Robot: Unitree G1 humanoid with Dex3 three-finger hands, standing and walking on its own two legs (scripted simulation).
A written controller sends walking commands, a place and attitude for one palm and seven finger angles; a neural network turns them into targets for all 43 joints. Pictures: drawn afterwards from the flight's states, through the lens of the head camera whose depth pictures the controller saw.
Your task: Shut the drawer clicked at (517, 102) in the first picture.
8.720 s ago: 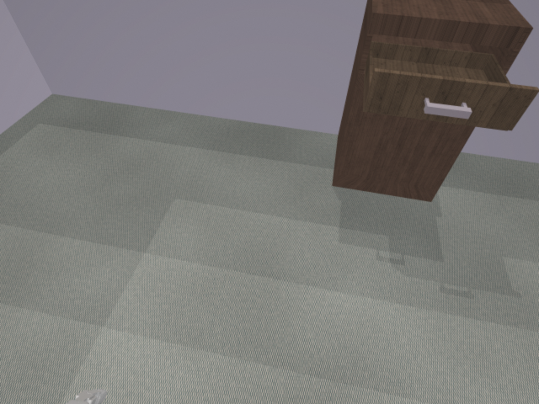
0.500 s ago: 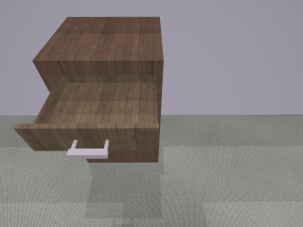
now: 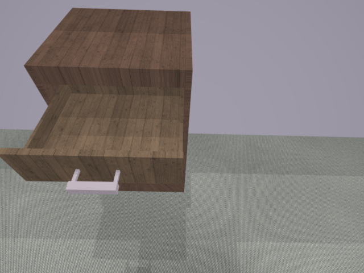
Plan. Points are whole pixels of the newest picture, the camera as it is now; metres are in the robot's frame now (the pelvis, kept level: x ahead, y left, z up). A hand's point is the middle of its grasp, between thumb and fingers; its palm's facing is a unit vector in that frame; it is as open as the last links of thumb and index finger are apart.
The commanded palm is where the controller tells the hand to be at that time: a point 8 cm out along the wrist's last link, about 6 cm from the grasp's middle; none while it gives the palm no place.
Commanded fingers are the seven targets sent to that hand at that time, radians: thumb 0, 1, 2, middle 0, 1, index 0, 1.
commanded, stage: come to a stop and stand still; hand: left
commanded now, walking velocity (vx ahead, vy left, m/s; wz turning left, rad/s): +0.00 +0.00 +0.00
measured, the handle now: (95, 180) +0.35 +0.25 -0.06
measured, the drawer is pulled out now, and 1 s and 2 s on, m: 0.28 0.28 0.28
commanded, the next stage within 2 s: look again from close up in 0.56 s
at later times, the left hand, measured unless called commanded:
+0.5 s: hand out of the picture +0.01 +0.17 -0.18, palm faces +0.04 -0.98 -0.20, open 7.4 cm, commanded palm none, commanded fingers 0.00 0.90 0.90 -0.20 -0.30 -0.20 -0.30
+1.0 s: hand out of the picture +0.03 +0.20 -0.19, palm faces +0.00 -0.98 -0.20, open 7.4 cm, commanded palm none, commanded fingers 0.00 0.90 0.90 -0.20 -0.30 -0.20 -0.30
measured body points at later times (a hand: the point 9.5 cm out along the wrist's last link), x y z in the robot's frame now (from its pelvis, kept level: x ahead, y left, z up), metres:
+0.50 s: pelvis +0.03 +0.00 +0.00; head +0.04 +0.00 +0.45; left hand +0.01 +0.22 -0.16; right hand +0.05 -0.23 -0.16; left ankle +0.05 +0.15 -0.74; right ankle -0.08 -0.10 -0.74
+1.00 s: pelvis +0.01 +0.03 -0.01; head +0.01 +0.04 +0.44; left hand +0.03 +0.25 -0.17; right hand +0.04 -0.21 -0.16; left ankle +0.05 +0.15 -0.74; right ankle -0.08 -0.09 -0.74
